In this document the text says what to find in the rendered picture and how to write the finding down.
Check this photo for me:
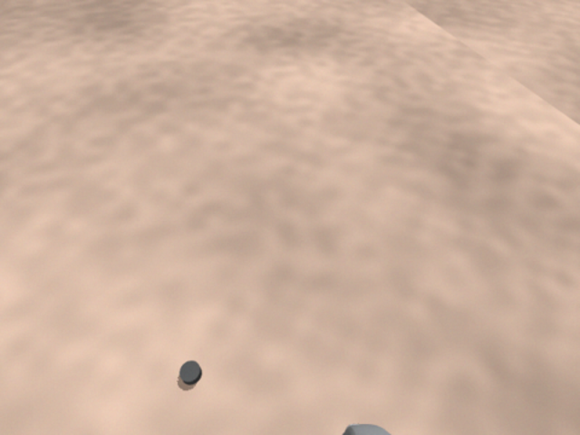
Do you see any tin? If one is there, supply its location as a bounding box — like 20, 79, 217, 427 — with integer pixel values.
179, 361, 202, 385

